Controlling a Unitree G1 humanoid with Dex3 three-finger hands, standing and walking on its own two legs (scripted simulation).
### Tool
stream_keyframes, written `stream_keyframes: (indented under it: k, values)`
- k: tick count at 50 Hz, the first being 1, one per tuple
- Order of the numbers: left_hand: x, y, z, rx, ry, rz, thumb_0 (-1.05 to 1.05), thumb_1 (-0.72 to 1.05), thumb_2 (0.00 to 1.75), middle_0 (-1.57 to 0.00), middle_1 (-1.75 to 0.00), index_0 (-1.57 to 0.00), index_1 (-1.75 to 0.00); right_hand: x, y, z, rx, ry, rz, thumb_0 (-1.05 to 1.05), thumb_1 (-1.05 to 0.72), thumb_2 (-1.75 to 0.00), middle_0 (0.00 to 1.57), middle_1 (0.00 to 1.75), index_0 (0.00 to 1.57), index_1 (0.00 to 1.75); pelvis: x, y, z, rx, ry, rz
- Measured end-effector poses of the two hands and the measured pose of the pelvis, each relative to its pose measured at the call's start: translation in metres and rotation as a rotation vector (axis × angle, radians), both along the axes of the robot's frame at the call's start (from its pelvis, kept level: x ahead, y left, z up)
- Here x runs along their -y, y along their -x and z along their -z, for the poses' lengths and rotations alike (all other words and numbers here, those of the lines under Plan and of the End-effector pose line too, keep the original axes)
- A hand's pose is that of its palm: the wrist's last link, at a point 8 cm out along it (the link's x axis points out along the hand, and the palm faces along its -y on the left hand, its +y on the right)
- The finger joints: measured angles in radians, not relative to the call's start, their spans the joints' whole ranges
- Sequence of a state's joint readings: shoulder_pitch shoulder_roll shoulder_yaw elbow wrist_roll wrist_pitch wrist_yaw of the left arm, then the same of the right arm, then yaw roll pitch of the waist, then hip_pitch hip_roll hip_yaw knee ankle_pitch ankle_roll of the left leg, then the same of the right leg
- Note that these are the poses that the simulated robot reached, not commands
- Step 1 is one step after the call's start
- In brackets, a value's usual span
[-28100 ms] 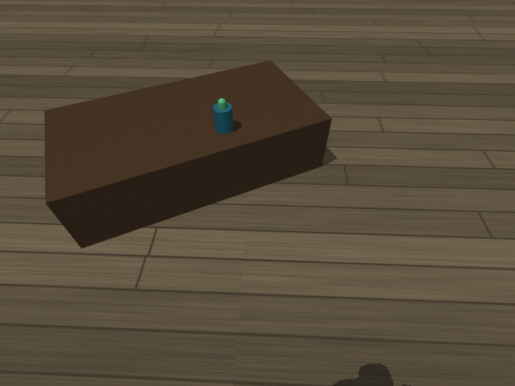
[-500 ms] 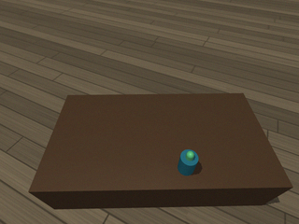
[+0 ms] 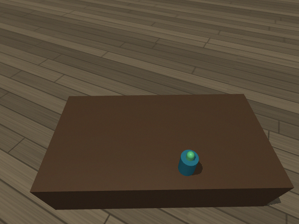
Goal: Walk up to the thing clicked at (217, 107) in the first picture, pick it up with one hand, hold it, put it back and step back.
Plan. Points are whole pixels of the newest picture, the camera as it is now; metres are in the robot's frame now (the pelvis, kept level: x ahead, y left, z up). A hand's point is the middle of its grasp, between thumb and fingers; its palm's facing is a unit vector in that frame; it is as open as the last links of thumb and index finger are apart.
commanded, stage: step back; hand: right
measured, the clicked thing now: (188, 161) +0.47 -0.19 -0.37
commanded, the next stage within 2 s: none
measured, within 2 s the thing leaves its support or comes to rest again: neither
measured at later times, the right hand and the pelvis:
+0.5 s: hand out of the picture -0.03 -0.20 -0.14, palm faces -0.01 +0.89 -0.46, open 7.4 cm; pelvis -0.09 +0.07 -0.01, yaw -1 degrees
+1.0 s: hand out of the picture -0.12 -0.22 -0.16, palm faces +0.06 +0.92 -0.39, open 7.4 cm; pelvis -0.20 +0.05 -0.01, yaw -6 degrees
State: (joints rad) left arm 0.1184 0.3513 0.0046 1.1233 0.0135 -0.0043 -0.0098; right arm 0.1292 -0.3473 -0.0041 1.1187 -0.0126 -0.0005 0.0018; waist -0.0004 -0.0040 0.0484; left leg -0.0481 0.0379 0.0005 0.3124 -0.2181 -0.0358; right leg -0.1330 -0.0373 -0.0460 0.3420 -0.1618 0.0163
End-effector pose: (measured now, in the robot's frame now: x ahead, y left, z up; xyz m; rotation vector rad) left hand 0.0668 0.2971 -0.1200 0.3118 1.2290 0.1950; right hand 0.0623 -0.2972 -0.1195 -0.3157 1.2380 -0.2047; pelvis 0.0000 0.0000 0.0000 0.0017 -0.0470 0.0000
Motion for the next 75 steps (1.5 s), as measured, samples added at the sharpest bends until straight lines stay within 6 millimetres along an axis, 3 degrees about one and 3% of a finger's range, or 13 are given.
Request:
stream_keyframes:
  k: [5, 10, 16, 21, 30, 38, 43, 48, 55, 59, 62, 69, 75]
  values:
    - [-0.008, 0.003, 0.003, 0.016, -0.008, -0.03, 0.01, 0.9, 0.9, -0.2, -0.3, -0.21, -0.3, 0.005, 0.003, 0.003, -0.007, 0.01, 0.007, 0.0, -0.9, -0.9, 0.21, 0.3, 0.2, 0.3, -0.003, 0.015, 0.006, -0.009, 0.011, -0.004]
    - [-0.028, 0.005, 0.01, 0.026, -0.029, 0.001, 0.01, 0.9, 0.9, -0.2, -0.3, -0.21, -0.3, 0.003, 0.016, 0.002, -0.012, 0.051, 0.009, 0.0, -0.9, -0.9, 0.21, 0.3, 0.2, 0.3, -0.02, 0.037, 0.013, -0.019, 0.007, 0.0]
    - [-0.062, -0.005, 0.033, 0.093, -0.017, 0.025, 0.01, 0.9, 0.9, -0.2, -0.3, -0.21, -0.3, -0.018, 0.056, 0.002, -0.049, 0.128, -0.006, 0.0, -0.9, -0.9, 0.2, 0.3, 0.2, 0.29, -0.051, 0.063, 0.031, -0.021, 0.014, -0.016]
    - [-0.072, 0.006, 0.031, 0.085, 0.003, 0.016, 0.01, 0.9, 0.9, -0.2, -0.3, -0.2, -0.3, -0.044, 0.092, -0.013, -0.101, 0.125, 0.005, 0.0, -0.9, -0.9, 0.21, 0.3, 0.2, 0.3, -0.064, 0.078, 0.018, -0.026, 0.034, -0.011]
    - [-0.083, 0.064, 0.029, -0.013, 0.005, 0.056, 0.01, 0.9, 0.9, -0.2, -0.3, -0.2, -0.3, -0.067, 0.101, -0.016, 0.034, 0.112, 0.044, 0.01, -0.9, -0.9, 0.21, 0.3, 0.2, 0.3, -0.08, 0.106, 0.013, -0.019, 0.025, 0.056]
    - [-0.08, 0.105, 0.021, -0.016, -0.029, 0.095, 0.01, 0.9, 0.9, -0.2, -0.3, -0.2, -0.3, -0.063, 0.122, -0.001, 0.125, 0.062, 0.04, 0.0, -0.9, -0.9, 0.21, 0.3, 0.2, 0.3, -0.075, 0.146, 0.022, -0.007, 0.009, 0.107]
    - [-0.069, 0.139, 0.01, 0.008, -0.051, 0.099, 0.01, 0.9, 0.9, -0.2, -0.3, -0.2, -0.3, -0.046, 0.146, 0.009, 0.15, 0.037, 0.054, 0.01, -0.9, -0.9, 0.21, 0.3, 0.2, 0.3, -0.062, 0.174, 0.025, -0.004, 0.018, 0.116]
    - [-0.061, 0.171, -0.004, 0.022, -0.057, 0.08, 0.01, 0.9, 0.9, -0.2, -0.3, -0.21, -0.3, -0.035, 0.178, 0.002, 0.112, 0.039, 0.054, 0.01, -0.9, -0.9, 0.21, 0.3, 0.2, 0.3, -0.055, 0.196, 0.015, -0.011, -0.025, 0.107]
    - [-0.059, 0.179, -0.003, 0.118, -0.051, 0.087, 0.01, 0.9, 0.9, -0.2, -0.3, -0.21, -0.3, -0.031, 0.228, 0.0, 0.042, 0.089, 0.009, 0.01, -0.9, -0.9, 0.21, 0.3, 0.2, 0.3, -0.058, 0.231, 0.018, -0.022, -0.018, 0.049]
    - [-0.065, 0.186, 0.012, 0.169, -0.02, 0.085, 0.01, 0.9, 0.9, -0.2, -0.3, -0.21, -0.3, -0.039, 0.252, 0.004, 0.027, 0.113, -0.012, 0.01, -0.9, -0.9, 0.21, 0.3, 0.2, 0.3, -0.065, 0.256, 0.029, -0.006, -0.026, 0.02]
    - [-0.065, 0.2, 0.014, 0.153, -0.005, 0.073, 0.01, 0.9, 0.9, -0.2, -0.3, -0.21, -0.3, -0.047, 0.269, -0.002, 0.035, 0.1, -0.021, 0.01, -0.9, -0.9, 0.21, 0.3, 0.2, 0.3, -0.066, 0.272, 0.025, -0.002, -0.005, 0.022]
    - [-0.062, 0.248, 0.01, 0.126, -0.009, 0.068, 0.01, 0.9, 0.9, -0.2, -0.3, -0.21, -0.3, -0.039, 0.293, -0.015, 0.106, 0.115, -0.023, 0.01, -0.9, -0.9, 0.21, 0.3, 0.2, 0.3, -0.056, 0.313, 0.019, -0.016, 0.023, 0.057]
    - [-0.052, 0.302, 0.015, 0.083, -0.06, 0.094, 0.01, 0.9, 0.9, -0.2, -0.3, -0.21, -0.3, -0.012, 0.314, -0.002, 0.185, 0.105, -0.028, 0.01, -0.9, -0.9, 0.21, 0.3, 0.2, 0.3, -0.036, 0.357, 0.034, -0.017, 0.015, 0.095]
